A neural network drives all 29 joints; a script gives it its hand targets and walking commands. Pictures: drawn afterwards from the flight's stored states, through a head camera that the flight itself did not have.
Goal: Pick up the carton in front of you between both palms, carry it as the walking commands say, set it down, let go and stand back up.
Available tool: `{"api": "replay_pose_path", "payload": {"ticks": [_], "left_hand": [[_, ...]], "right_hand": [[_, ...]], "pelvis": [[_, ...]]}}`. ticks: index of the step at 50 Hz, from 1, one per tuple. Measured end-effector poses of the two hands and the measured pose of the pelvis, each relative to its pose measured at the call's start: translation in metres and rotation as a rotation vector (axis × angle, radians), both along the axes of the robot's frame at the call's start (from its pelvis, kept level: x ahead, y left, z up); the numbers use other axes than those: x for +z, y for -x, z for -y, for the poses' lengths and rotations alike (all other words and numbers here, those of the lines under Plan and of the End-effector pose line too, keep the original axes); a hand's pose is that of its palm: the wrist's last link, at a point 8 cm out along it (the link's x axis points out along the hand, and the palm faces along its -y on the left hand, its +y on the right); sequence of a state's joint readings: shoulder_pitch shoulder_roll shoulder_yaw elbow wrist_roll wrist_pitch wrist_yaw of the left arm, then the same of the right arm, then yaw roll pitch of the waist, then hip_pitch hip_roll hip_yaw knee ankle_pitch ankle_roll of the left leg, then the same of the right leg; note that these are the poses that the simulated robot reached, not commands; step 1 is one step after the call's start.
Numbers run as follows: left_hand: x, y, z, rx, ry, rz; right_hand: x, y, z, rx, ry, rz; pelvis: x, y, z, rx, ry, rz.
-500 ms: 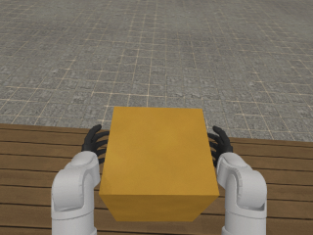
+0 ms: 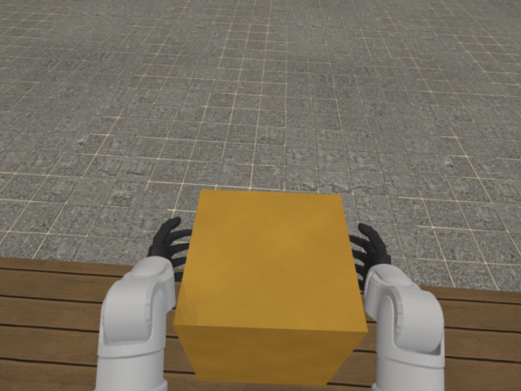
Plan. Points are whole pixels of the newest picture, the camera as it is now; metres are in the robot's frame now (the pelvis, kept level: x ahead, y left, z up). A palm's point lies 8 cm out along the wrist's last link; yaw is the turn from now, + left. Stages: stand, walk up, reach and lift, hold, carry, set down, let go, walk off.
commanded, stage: carry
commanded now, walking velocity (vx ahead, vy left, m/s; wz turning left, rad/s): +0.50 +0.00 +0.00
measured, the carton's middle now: (266, 292) +0.27 +0.00 +0.00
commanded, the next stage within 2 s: none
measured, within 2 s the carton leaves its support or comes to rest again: neither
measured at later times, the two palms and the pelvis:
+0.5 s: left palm (199, 85) +0.68 +0.16 +0.11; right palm (338, 92) +0.66 -0.14 +0.12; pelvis +0.33 +0.03 -0.01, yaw -3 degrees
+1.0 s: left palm (206, 44) +0.90 +0.18 +0.10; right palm (318, 48) +0.91 -0.12 +0.10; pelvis +0.53 +0.02 +0.01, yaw -1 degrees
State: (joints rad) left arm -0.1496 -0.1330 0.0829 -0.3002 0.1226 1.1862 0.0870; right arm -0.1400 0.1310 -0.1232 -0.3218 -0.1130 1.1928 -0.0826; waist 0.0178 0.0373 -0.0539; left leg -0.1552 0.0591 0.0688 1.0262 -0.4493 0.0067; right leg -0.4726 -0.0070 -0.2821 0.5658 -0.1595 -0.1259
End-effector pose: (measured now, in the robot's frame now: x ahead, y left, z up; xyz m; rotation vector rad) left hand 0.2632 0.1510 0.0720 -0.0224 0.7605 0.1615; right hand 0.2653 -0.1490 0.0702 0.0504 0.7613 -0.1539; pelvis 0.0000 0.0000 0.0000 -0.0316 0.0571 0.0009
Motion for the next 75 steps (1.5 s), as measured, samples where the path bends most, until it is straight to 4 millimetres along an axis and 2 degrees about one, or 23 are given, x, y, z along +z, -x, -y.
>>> {"api": "replay_pose_path", "payload": {"ticks": [5, 10, 14, 18, 22, 25, 29, 35, 42, 46, 51, 55, 60, 68, 75], "left_hand": [[0.006, -0.046, 0.000, 0.049, 0.004, -0.041], [0.026, -0.113, 0.003, 0.043, -0.004, 0.015], [0.040, -0.180, 0.005, 0.020, 0.004, 0.076], [0.050, -0.262, 0.002, -0.020, -0.003, 0.135], [0.047, -0.357, -0.006, -0.080, -0.023, 0.155], [0.037, -0.421, -0.009, -0.127, -0.027, 0.102], [0.029, -0.481, -0.009, -0.145, -0.021, -0.006], [0.030, -0.552, -0.012, -0.110, 0.007, -0.026], [0.034, -0.605, -0.018, -0.021, 0.017, 0.038], [0.035, -0.624, -0.021, 0.022, -0.003, 0.055], [0.032, -0.643, -0.026, 0.037, 0.017, 0.050], [0.036, -0.666, -0.028, 0.015, 0.034, 0.090], [0.038, -0.691, -0.025, -0.022, 0.019, 0.067], [0.047, -0.722, -0.017, -0.057, -0.005, 0.048], [0.055, -0.740, -0.020, -0.049, -0.002, 0.052]], "right_hand": [[0.006, -0.061, 0.000, 0.054, 0.009, -0.040], [0.023, -0.125, 0.003, 0.049, 0.003, 0.016], [0.037, -0.183, 0.005, 0.013, -0.002, 0.077], [0.049, -0.256, 0.002, -0.003, 0.022, 0.136], [0.053, -0.343, -0.006, 0.000, 0.084, 0.154], [0.047, -0.398, -0.009, -0.010, 0.118, 0.096], [0.037, -0.451, -0.010, -0.022, 0.110, -0.013], [0.037, -0.524, -0.013, -0.043, 0.077, -0.029], [0.037, -0.597, -0.018, -0.016, 0.024, 0.037], [0.030, -0.626, -0.021, 0.010, -0.013, 0.054], [0.032, -0.648, -0.025, 0.014, -0.003, 0.050], [0.042, -0.666, -0.027, -0.001, 0.019, 0.089], [0.043, -0.684, -0.025, -0.014, 0.040, 0.067], [0.048, -0.706, -0.017, -0.027, 0.040, 0.047], [0.057, -0.727, -0.020, -0.024, 0.037, 0.051]], "pelvis": [[0.020, -0.056, 0.011, 0.015, -0.031, -0.014], [0.028, -0.119, 0.012, -0.002, -0.051, -0.019], [0.026, -0.174, 0.007, -0.016, -0.050, -0.013], [0.015, -0.232, -0.003, -0.030, -0.037, -0.003], [-0.007, -0.295, -0.017, -0.052, -0.023, 0.015], [-0.013, -0.328, -0.026, -0.048, -0.031, 0.018], [0.001, -0.361, -0.036, -0.049, -0.014, 0.000], [0.016, -0.410, -0.039, -0.038, -0.003, -0.030], [0.011, -0.476, -0.025, -0.008, -0.034, -0.046], [0.009, -0.508, -0.020, -0.018, -0.023, -0.049], [0.015, -0.537, -0.017, -0.025, -0.031, -0.058], [0.010, -0.560, -0.022, -0.023, -0.030, -0.050], [0.010, -0.587, -0.028, -0.024, -0.030, -0.057], [0.018, -0.613, -0.033, -0.035, -0.024, -0.072], [0.026, -0.631, -0.035, -0.038, -0.025, -0.081]]}}
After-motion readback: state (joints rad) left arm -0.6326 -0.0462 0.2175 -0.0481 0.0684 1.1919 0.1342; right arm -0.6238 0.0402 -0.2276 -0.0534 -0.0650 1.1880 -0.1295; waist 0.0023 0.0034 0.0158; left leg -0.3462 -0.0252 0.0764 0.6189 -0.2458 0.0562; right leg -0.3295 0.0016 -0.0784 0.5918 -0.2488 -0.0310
